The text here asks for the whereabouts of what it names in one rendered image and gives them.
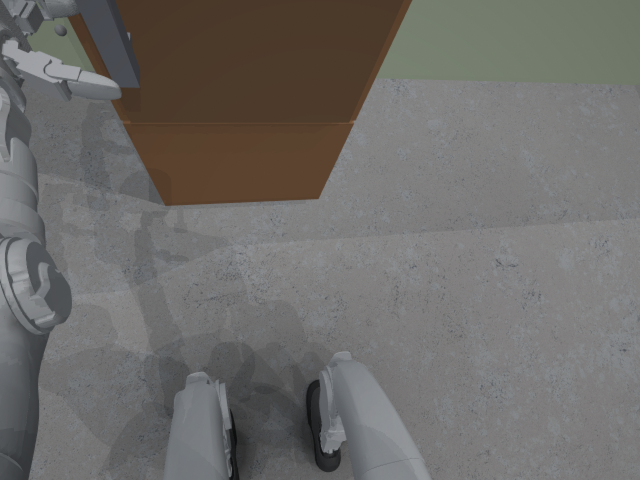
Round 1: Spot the robot left forearm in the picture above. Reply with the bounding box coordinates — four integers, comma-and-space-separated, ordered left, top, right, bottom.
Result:
0, 67, 46, 249

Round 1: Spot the robot thigh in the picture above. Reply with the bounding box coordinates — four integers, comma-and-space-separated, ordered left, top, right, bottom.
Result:
319, 360, 432, 480
163, 380, 232, 480

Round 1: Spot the robot right thigh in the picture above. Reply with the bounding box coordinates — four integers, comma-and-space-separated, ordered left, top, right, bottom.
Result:
319, 360, 432, 480

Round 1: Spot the left robot hand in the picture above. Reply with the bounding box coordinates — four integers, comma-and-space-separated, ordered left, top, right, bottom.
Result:
0, 0, 122, 102

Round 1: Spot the robot left upper arm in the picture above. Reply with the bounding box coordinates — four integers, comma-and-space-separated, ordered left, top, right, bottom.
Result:
0, 237, 72, 480

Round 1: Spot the cupboard door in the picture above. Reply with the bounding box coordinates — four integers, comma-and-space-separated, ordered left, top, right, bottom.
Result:
79, 0, 404, 123

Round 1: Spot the handle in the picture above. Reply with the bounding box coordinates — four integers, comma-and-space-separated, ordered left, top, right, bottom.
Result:
75, 0, 140, 88

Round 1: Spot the robot left thigh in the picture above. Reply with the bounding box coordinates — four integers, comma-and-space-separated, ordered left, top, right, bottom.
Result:
163, 380, 232, 480

